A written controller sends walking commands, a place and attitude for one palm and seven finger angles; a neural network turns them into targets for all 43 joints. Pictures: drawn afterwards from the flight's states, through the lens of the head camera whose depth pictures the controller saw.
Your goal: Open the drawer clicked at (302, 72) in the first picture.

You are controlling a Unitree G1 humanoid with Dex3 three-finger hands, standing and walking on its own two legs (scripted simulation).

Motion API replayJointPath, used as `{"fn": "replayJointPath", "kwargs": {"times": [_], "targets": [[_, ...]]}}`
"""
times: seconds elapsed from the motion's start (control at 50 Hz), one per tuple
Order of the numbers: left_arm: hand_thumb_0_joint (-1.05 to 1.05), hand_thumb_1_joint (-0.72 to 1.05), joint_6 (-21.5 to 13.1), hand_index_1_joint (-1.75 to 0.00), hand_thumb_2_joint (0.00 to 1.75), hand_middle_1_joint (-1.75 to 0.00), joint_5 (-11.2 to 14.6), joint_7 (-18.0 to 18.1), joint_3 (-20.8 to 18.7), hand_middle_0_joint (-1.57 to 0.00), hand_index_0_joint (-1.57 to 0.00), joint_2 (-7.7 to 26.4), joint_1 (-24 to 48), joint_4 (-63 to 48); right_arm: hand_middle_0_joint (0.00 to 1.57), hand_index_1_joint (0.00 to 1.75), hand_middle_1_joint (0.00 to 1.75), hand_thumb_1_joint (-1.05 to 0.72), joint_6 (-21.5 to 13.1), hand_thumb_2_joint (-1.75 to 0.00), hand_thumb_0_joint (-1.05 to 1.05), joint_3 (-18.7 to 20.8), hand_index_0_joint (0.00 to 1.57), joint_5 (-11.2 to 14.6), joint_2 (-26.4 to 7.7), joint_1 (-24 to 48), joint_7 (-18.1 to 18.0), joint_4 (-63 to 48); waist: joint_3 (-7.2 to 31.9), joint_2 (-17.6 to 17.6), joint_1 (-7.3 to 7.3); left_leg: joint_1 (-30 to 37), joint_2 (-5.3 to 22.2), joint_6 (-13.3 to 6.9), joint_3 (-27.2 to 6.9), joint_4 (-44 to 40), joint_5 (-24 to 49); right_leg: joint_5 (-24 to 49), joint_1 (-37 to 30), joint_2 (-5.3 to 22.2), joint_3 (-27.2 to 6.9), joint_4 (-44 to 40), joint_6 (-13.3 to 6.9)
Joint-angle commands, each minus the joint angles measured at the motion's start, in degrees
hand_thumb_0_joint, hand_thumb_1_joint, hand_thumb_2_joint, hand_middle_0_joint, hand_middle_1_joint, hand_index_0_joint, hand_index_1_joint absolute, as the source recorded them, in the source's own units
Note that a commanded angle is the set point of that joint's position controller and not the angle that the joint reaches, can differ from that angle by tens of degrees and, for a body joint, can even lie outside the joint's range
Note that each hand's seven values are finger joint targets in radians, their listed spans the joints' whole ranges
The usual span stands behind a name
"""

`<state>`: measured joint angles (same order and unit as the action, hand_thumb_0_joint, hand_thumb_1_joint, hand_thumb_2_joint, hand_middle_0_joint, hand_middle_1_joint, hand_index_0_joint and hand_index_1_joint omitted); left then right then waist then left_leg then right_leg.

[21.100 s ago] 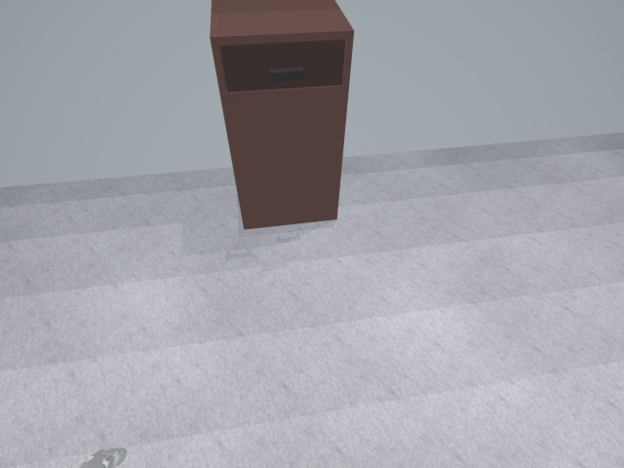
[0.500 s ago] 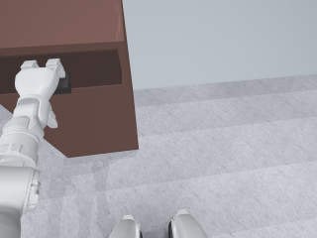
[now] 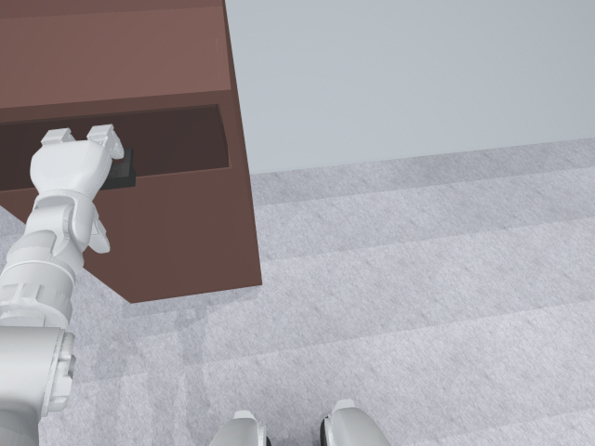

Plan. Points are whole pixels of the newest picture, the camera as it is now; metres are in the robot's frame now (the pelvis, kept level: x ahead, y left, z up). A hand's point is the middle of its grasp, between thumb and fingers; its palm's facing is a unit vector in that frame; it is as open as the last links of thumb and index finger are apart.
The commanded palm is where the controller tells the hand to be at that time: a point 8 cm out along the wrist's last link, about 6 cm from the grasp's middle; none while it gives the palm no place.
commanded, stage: lift the fingers back up to retry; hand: left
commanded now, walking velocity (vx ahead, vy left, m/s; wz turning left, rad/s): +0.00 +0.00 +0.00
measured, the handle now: (97, 166) +0.52 +0.28 +0.01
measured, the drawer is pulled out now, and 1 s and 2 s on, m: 0.00 0.00 0.00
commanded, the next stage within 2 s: re-aim the fingers above the handle in 0.58 s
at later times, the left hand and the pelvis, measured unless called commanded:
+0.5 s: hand (67, 168) +0.47 +0.29 +0.06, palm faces -0.03 -0.04 -1.00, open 13.5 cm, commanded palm +0.45 +0.28 +0.12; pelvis +0.05 +0.00 +0.03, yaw +1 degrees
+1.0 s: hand (72, 170) +0.47 +0.28 +0.06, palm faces -0.03 -0.03 -1.00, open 13.7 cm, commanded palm +0.44 +0.28 +0.12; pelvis +0.04 -0.01 +0.03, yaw +1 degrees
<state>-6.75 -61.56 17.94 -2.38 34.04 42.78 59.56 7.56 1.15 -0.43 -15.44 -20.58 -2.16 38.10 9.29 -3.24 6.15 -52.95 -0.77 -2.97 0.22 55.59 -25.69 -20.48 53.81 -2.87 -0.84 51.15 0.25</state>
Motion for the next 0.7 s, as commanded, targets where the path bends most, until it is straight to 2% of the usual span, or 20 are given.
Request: {"fn": "replayJointPath", "kwargs": {"times": [0.0, 0.04, 0.12, 0.18, 0.2, 0.28, 0.32, 0.34, 0.36, 0.38, 0.4, 0.42, 0.46, 0.48, 0.5, 0.56, 0.6, 0.62, 0.66, 0.68], "targets": [[0.00, -0.50, -1.18, -1.20, 0.30, -1.20, 1.05, 1.64, -5.61, -0.30, -0.30, 18.37, 20.51, -12.20, 0.20, 0.30, 0.30, -0.90, -0.48, -0.90, 0.00, 3.60, 0.20, -0.11, -9.81, -7.23, -0.88, -3.24, 23.90, -2.11, -0.80, 19.29, 0.09, 0.12, -1.50, -9.19, 19.40, 10.95, -16.44, -0.55, 1.64, -7.51, -2.48], [0.00, -0.50, -1.76, -1.20, 0.30, -1.20, 0.98, 1.88, -6.00, -0.30, -0.30, 18.25, 20.14, -13.26, 0.20, 0.30, 0.30, -0.90, -0.50, -0.90, 0.00, 3.73, 0.20, -0.08, -9.76, -6.93, -0.83, -3.00, 22.30, -2.35, -1.07, 20.23, 0.19, 0.26, -1.59, -9.93, 20.66, 11.57, -16.77, -0.59, 1.89, -8.08, -2.64], [0.00, -0.50, -2.87, -1.20, 0.30, -1.20, 0.34, 3.23, -6.13, -0.30, -0.30, 17.18, 20.48, -17.80, 0.20, 0.30, 0.30, -0.90, -0.42, -0.90, 0.00, 4.36, 0.20, -0.55, -9.40, -6.49, -0.44, -2.60, 25.28, -6.43, -1.58, 26.60, 0.46, 1.16, -1.84, -10.13, 28.84, 15.74, -17.52, -0.84, 2.24, -8.30, -2.96], [0.00, -0.50, -3.25, -1.20, 0.30, -1.20, 1.50, 3.63, -7.63, -0.30, -0.30, 17.24, 18.94, -20.88, 0.20, 0.30, 0.30, -0.90, -0.15, -0.90, 0.00, 4.86, 0.20, -0.69, -9.13, -5.87, -0.19, -2.71, 27.27, -5.32, -1.96, 29.81, 0.74, 1.43, -1.84, -9.96, 36.40, 20.68, -20.67, -0.97, 2.12, -8.67, -2.88], [0.00, -0.50, -3.46, -1.20, 0.30, -1.20, 1.47, 3.89, -7.29, -0.30, -0.30, 17.13, 20.07, -22.56, 0.20, 0.30, 0.30, -0.90, -0.11, -0.90, 0.00, 4.98, 0.20, -0.65, -9.04, -5.89, -0.19, -2.50, 28.12, -6.93, -1.79, 31.05, 0.78, 1.74, -1.95, -10.10, 38.57, 21.93, -21.08, -0.83, 2.04, -8.77, -2.73], [0.00, -0.50, -1.83, -1.20, 0.30, -1.20, 2.05, 3.79, -7.41, -0.30, -0.30, 16.05, 16.29, -24.04, 0.20, 0.30, 0.30, -0.90, 0.26, -0.90, 0.00, 5.14, 0.20, -0.51, -8.83, -4.31, 0.28, -2.51, 26.24, -6.56, -2.48, 33.11, 1.15, 2.03, -1.86, -11.14, 44.60, 24.93, -23.45, -0.82, 2.24, -10.05, -2.77], [0.00, -0.50, -0.37, -1.20, 0.30, -1.20, 2.34, 3.13, -5.62, -0.30, -0.30, 14.15, 15.84, -21.82, 0.20, 0.30, 0.30, -0.90, 0.39, -0.90, 0.00, 5.13, 0.20, -0.08, -8.75, -3.96, 0.36, -2.22, 22.04, -4.28, -1.83, 31.48, 1.02, 1.70, -1.68, -12.33, 41.95, 24.58, -24.11, -0.73, 2.36, -11.22, -2.58], [0.00, -0.50, -0.12, -1.20, 0.30, -1.20, 2.09, 2.67, -5.53, -0.30, -0.30, 14.40, 16.80, -22.90, 0.20, 0.30, 0.30, -0.90, 0.35, -0.90, 0.00, 5.17, 0.20, 0.10, -8.69, -3.78, 0.35, -2.51, 22.52, -3.12, -1.82, 31.63, 1.00, 1.48, -1.70, -12.96, 41.39, 24.97, -25.32, -0.63, 2.27, -11.62, -2.50], [0.00, -0.50, 0.19, -1.20, 0.30, -1.20, 2.59, 2.16, -5.38, -0.30, -0.30, 14.13, 15.79, -23.64, 0.20, 0.30, 0.30, -0.90, 0.30, -0.90, 0.00, 5.26, 0.20, 0.10, -8.73, -3.57, 0.40, -2.90, 23.50, -4.40, -2.42, 32.82, 0.92, 1.46, -1.54, -13.39, 42.09, 25.39, -26.48, -0.52, 2.10, -12.04, -2.61], [0.00, -0.50, 0.19, -1.20, 0.30, -1.20, 2.78, 1.67, -6.62, -0.30, -0.30, 15.82, 15.84, -25.83, 0.20, 0.30, 0.30, -0.90, 0.39, -0.90, 0.00, 5.20, 0.20, 0.12, -8.77, -3.10, 0.23, -3.19, 25.21, -3.96, -2.83, 34.14, 1.08, 1.55, -1.74, -13.44, 45.21, 27.27, -28.14, -0.40, 1.91, -12.01, -2.70], [0.00, -0.50, 0.53, -1.20, 0.30, -1.20, 2.49, 1.10, -5.48, -0.30, -0.30, 14.36, 14.33, -24.30, 0.20, 0.30, 0.30, -0.90, 0.51, -0.90, 0.00, 5.18, 0.20, 0.31, -8.30, -3.00, 0.26, -3.15, 24.91, -4.64, -2.76, 34.87, 0.89, 1.60, -1.61, -13.53, 46.18, 27.98, -27.90, -0.46, 1.73, -12.24, -2.47], [0.00, -0.50, 1.02, -1.20, 0.30, -1.20, 3.18, 0.21, -3.47, -0.30, -0.30, 11.18, 12.07, -21.73, 0.20, 0.30, 0.30, -0.90, 0.54, -0.90, 0.00, 5.23, 0.20, 0.38, -8.17, -3.20, 0.29, -3.01, 21.56, -1.86, -2.25, 33.19, 0.87, 1.33, -1.35, -13.84, 44.48, 27.73, -28.10, -0.45, 2.01, -12.83, -2.42], [0.00, -0.50, 1.34, -1.20, 0.30, -1.20, 3.03, -1.38, -2.20, -0.30, -0.30, 9.97, 10.91, -18.58, 0.20, 0.30, 0.30, -0.90, 0.82, -0.90, 0.00, 4.96, 0.20, 0.66, -8.44, -2.70, 0.29, -3.09, 16.74, 0.31, -1.97, 30.62, 0.66, 1.00, -0.94, -15.10, 39.54, 25.86, -27.59, -0.31, 2.18, -13.89, -2.44], [0.00, -0.50, 1.18, -1.20, 0.30, -1.20, 3.13, -2.05, -2.03, -0.30, -0.30, 9.63, 11.14, -18.15, 0.20, 0.30, 0.30, -0.90, 0.91, -0.90, 0.00, 4.94, 0.20, 0.59, -8.47, -2.63, 0.18, -3.15, 16.61, 1.30, -1.89, 30.02, 0.55, 0.69, -0.56, -15.39, 38.93, 26.85, -28.65, -0.11, 1.76, -14.23, -2.50], [0.00, -0.50, 1.04, -1.20, 0.30, -1.20, 2.36, -2.54, -3.23, -0.30, -0.30, 11.53, 10.14, -17.56, 0.20, 0.30, 0.30, -0.90, 1.09, -0.90, 0.00, 4.85, 0.20, 0.74, -8.46, -2.37, 0.16, -3.52, 17.25, 1.53, -2.78, 29.29, 0.19, 0.64, -0.28, -15.80, 37.26, 26.71, -29.59, -0.04, 1.58, -14.21, -2.41], [0.00, -0.50, 0.29, -1.20, 0.30, -1.20, 1.48, -3.54, -2.09, -0.30, -0.30, 11.28, 11.73, -16.56, 0.20, 0.30, 0.30, -0.90, 1.30, -0.90, 0.00, 4.63, 0.20, 0.72, -8.41, -1.94, -0.25, -4.27, 15.46, 1.56, -2.24, 27.30, -0.48, 0.40, 0.26, -16.19, 32.29, 25.48, -29.62, 0.10, 1.44, -14.49, -2.69], [0.00, -0.50, -1.59, -1.20, 0.30, -1.20, 1.10, -3.54, -3.24, -0.30, -0.30, 12.98, 14.21, -18.42, 0.20, 0.30, 0.30, -0.90, 1.36, -0.90, 0.00, 4.70, 0.20, 0.54, -8.21, -2.06, -0.52, -4.45, 17.60, 1.04, -2.21, 27.79, -0.63, 0.31, 0.06, -15.85, 32.39, 25.73, -29.81, 0.17, 0.85, -14.08, -2.61], [0.00, -0.50, -2.49, -1.20, 0.30, -1.20, 1.22, -3.32, -4.12, -0.30, -0.30, 13.55, 14.01, -19.50, 0.20, 0.30, 0.30, -0.90, 1.26, -0.90, 0.00, 4.85, 0.20, 0.38, -8.09, -2.05, -0.63, -4.69, 18.75, -0.41, -2.81, 28.32, -0.65, 0.39, -0.01, -15.52, 33.29, 25.74, -29.92, 0.17, 0.90, -13.54, -2.78], [0.00, -0.50, -4.51, -1.20, 0.30, -1.20, 1.16, -2.52, -4.12, -0.30, -0.30, 13.10, 15.72, -23.03, 0.20, 0.30, 0.30, -0.90, 0.92, -0.90, 0.00, 5.18, 0.20, 0.05, -7.59, -2.12, -0.68, -4.87, 21.60, -3.86, -2.82, 31.23, -0.57, 0.72, -0.40, -14.58, 36.31, 25.65, -28.49, 0.03, 0.84, -12.86, -2.83], [0.00, -0.50, -5.44, -1.20, 0.30, -1.20, 1.20, -1.99, -4.93, -0.30, -0.30, 13.81, 17.31, -24.97, 0.20, 0.30, 0.30, -0.90, 0.80, -0.90, 0.00, 5.37, 0.20, -0.23, -7.58, -2.30, -0.74, -4.51, 23.04, -3.89, -2.50, 32.53, -0.19, 0.82, -0.78, -13.83, 39.20, 26.44, -27.86, -0.07, 0.83, -12.37, -2.80]]}}
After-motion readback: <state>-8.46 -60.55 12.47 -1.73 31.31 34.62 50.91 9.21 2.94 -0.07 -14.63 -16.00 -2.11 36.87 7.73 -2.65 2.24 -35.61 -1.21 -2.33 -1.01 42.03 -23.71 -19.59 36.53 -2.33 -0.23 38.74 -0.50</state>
